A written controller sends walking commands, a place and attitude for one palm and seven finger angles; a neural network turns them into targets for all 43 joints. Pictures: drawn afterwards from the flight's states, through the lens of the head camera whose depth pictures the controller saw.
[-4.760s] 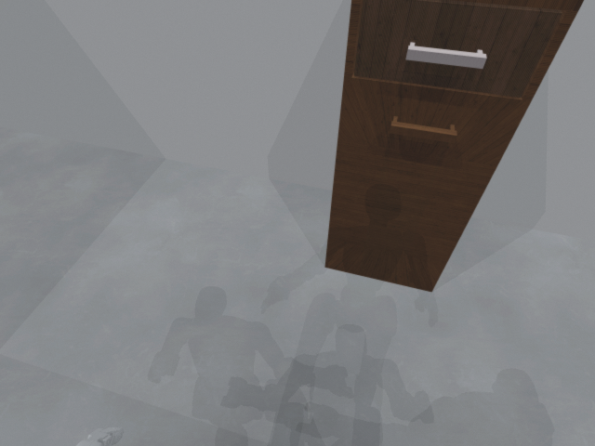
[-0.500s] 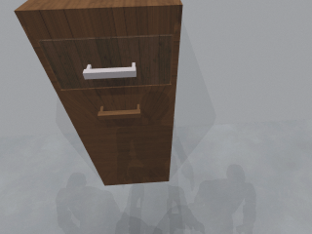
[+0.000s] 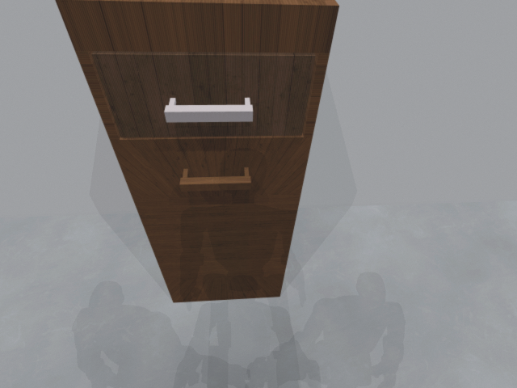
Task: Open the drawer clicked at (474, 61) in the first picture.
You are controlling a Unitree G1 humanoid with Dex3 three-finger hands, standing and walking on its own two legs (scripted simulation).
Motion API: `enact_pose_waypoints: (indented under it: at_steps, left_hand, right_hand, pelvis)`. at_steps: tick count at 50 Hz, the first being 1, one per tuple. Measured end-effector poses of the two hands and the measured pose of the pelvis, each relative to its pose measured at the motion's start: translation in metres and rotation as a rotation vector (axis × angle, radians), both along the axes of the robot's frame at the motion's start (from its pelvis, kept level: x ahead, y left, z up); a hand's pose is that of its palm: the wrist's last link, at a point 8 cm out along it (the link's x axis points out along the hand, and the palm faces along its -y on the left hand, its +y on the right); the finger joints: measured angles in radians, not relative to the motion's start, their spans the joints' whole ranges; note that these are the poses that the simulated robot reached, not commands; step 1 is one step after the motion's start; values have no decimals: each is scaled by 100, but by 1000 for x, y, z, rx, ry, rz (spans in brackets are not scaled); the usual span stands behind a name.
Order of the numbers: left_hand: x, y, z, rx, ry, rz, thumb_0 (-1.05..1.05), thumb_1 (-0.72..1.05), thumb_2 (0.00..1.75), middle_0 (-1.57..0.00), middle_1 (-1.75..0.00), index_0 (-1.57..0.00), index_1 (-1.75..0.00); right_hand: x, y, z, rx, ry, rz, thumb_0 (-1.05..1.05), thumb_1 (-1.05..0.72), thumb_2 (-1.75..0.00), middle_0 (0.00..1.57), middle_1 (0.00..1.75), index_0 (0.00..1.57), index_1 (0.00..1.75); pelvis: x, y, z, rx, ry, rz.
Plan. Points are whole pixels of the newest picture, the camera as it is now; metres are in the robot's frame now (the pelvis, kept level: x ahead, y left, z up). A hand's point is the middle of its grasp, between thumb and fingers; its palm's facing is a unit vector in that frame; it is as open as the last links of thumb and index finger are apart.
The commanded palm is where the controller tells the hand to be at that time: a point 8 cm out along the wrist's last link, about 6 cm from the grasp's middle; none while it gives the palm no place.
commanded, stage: come to a stop and stand still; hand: left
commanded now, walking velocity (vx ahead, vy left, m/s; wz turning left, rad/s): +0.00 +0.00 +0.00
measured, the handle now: (210, 107) +0.56 +0.14 +0.15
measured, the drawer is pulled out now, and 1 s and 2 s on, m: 0.00 0.00 0.00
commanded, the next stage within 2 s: look again from close up in 0.82 s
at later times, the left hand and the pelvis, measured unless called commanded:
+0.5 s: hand out of the picture -0.03 +0.14 -0.18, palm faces +0.03 -0.99 -0.17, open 7.4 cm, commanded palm none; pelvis -0.01 -0.02 +0.00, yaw +0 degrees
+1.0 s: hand out of the picture -0.03 +0.13 -0.18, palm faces +0.01 -0.98 -0.19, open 7.4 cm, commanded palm none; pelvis -0.02 -0.03 +0.00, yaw +0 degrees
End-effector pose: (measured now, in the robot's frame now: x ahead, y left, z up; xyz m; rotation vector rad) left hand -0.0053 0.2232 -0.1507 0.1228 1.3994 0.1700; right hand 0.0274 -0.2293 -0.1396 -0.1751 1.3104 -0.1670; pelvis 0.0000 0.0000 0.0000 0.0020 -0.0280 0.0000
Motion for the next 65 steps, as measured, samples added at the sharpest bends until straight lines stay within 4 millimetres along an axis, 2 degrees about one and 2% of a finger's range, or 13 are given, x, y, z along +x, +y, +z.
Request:
enact_pose_waypoints:
  at_steps: [7, 13, 19, 32, 42, 49, 57, 65]
  left_hand:
    - [2, -6, 1, -9, -4, -16, 0, 91, 89, -20, -30, -20, -30]
    - [-8, -12, 2, -11, 21, -18, 0, 91, 89, -20, -30, -20, -30]
    - [-19, -21, 3, -14, 44, -11, 0, 91, 89, -20, -30, -20, -30]
    - [-30, -41, 2, -31, 49, 1, 0, 90, 89, -20, -30, -20, -30]
    - [-30, -47, 2, -30, 35, 0, 0, 90, 89, -20, -30, -20, -30]
    - [-29, -43, 2, -3, 20, -24, 0, 90, 89, -20, -30, -20, -30]
    - [-20, -23, 1, 27, -52, -28, 0, 90, 89, -20, -30, -20, -30]
    - [-18, -17, 4, 30, -98, -35, 0, 90, 89, -20, -30, -20, -30]
  right_hand:
    - [-29, 5, -2, 22, 63, -23, 1, -93, -90, 20, 30, 20, 29]
    - [-52, 10, -4, 48, 117, -46, 1, -92, -90, 20, 30, 20, 29]
    - [-63, 11, -6, 66, 143, -61, 1, -91, -90, 20, 30, 20, 29]
    - [-57, -1, -7, 64, 115, -59, 0, -91, -90, 20, 30, 20, 29]
    - [-51, -13, -6, 50, 94, -53, 1, -91, -90, 20, 30, 20, 29]
    - [-48, -20, -8, 44, 77, -36, 1, -92, -90, 20, 30, 20, 29]
    - [-41, -17, -13, 41, -9, -12, 1, -92, -90, 20, 30, 20, 29]
    - [-52, -14, -11, 46, -13, -2, 1, -93, -90, 20, 30, 20, 29]
  pelvis:
    - [-3, -2, 2, 2, -1, -3]
    - [-5, -6, 2, 1, 1, -4]
    - [-6, -11, 2, 1, 1, -6]
    - [-8, -23, 2, 0, -1, -6]
    - [-11, -30, 2, -2, -2, -5]
    - [-17, -30, -1, -14, 4, -5]
    - [-25, -23, -7, -5, -20, 12]
    - [-35, -22, -6, 0, -20, 12]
